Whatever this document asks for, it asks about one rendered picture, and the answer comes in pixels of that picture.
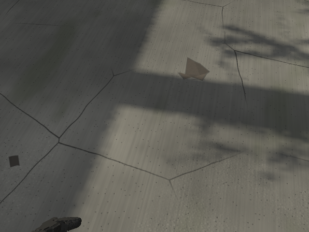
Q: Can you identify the robot left hand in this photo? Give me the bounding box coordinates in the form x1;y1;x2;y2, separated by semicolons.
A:
31;217;82;232

